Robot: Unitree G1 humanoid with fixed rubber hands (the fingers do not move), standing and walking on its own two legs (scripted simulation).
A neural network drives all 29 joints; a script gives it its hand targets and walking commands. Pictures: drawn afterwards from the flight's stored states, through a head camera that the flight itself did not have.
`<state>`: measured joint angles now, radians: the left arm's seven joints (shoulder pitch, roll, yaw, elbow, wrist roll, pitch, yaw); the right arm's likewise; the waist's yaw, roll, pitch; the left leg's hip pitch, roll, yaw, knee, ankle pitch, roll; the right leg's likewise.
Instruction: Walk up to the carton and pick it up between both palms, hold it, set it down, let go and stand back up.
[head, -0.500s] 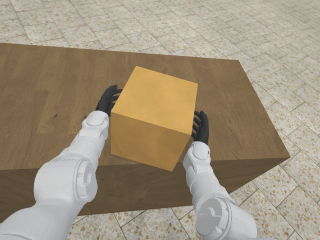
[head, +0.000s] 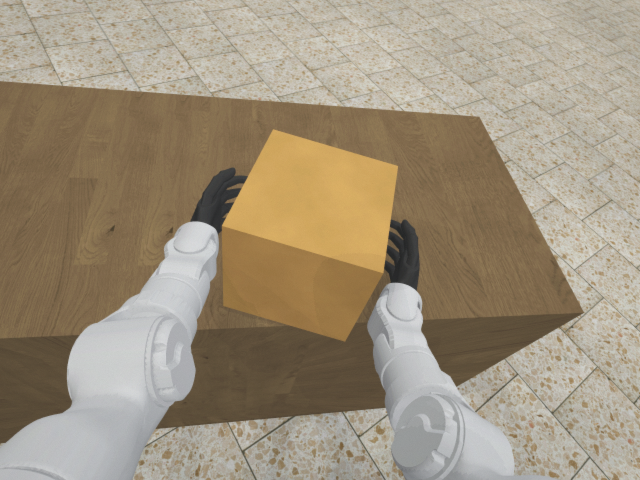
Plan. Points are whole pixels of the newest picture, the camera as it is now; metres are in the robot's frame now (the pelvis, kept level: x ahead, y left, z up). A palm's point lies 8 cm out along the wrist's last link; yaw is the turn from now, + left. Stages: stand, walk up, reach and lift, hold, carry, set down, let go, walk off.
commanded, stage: set down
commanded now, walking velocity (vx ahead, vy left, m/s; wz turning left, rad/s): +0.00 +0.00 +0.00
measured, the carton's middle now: (309, 236) +0.41 +0.01 +0.02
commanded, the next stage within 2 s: none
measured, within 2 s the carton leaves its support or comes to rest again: neither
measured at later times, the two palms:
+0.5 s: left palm (208, 224) +0.42 +0.14 +0.03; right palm (401, 281) +0.35 -0.12 +0.02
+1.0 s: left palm (187, 229) +0.42 +0.17 +0.01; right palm (400, 284) +0.36 -0.13 +0.00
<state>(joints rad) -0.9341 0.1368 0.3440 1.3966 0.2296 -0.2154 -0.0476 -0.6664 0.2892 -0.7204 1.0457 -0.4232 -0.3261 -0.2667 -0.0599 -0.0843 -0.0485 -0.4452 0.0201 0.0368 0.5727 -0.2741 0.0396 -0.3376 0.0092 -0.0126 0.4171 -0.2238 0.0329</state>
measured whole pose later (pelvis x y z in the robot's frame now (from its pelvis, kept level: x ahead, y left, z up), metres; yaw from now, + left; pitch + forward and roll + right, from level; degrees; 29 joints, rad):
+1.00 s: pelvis -0.03 +0.02 -0.03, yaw -1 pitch +16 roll -5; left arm -0.98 0.28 -0.10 1.35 -0.24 -0.19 0.00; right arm -0.82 0.13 -0.41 1.13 -0.17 -0.18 -0.34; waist -0.11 0.00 -0.12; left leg -0.79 0.03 0.04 0.85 -0.34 0.06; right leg -0.68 0.01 -0.01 0.70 -0.30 0.05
